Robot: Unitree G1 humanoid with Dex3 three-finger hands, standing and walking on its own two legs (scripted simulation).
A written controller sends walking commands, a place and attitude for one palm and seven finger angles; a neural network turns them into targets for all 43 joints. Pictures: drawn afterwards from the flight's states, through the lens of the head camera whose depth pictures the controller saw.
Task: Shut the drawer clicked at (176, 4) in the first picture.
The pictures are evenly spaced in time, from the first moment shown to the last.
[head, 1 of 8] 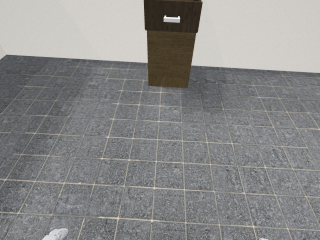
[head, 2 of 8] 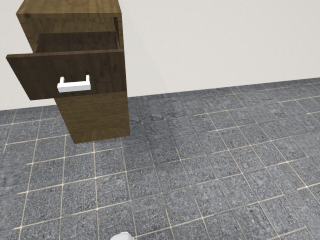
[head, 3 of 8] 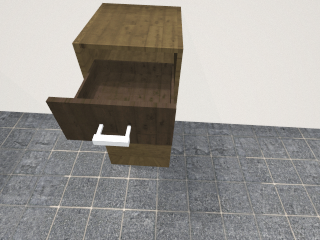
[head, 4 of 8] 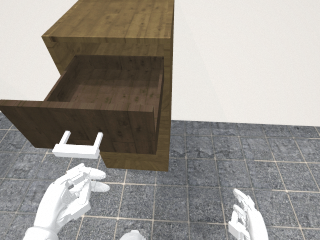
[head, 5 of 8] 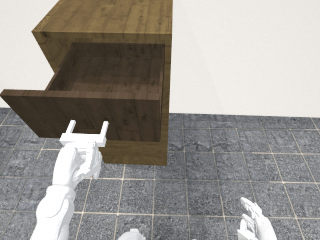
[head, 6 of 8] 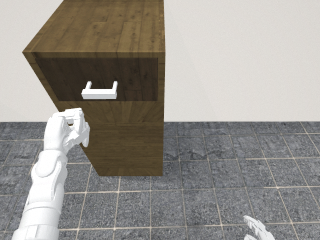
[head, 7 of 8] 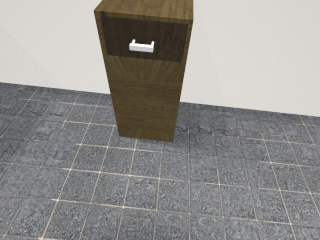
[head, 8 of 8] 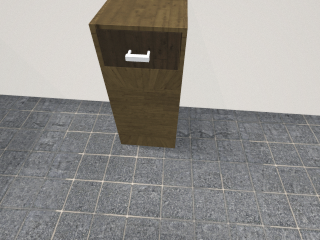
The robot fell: no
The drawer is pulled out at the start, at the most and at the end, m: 0.29 0.29 0.00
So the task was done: yes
